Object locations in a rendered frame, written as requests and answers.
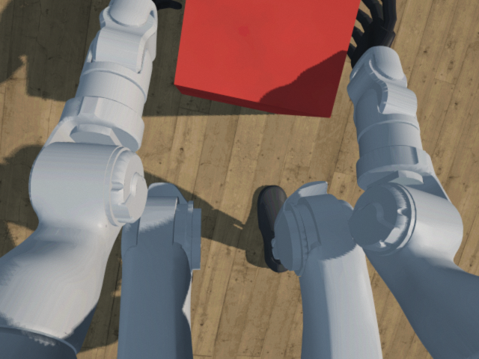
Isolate robot right foot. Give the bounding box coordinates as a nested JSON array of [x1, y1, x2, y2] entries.
[[257, 185, 288, 273]]

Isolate carton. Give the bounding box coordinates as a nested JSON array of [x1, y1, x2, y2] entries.
[[174, 0, 361, 118]]

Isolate right robot forearm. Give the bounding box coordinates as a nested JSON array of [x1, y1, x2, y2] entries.
[[347, 46, 451, 202]]

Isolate left robot thigh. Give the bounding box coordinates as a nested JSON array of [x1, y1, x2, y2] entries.
[[117, 196, 201, 359]]

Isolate left robot forearm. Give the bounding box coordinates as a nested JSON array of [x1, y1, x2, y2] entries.
[[28, 0, 158, 209]]

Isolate robot right upper arm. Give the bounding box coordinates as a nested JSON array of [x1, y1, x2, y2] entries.
[[349, 182, 479, 359]]

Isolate robot right hand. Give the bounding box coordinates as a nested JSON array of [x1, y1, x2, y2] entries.
[[347, 0, 397, 69]]

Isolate robot left upper arm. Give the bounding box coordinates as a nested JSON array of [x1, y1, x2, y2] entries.
[[0, 142, 147, 359]]

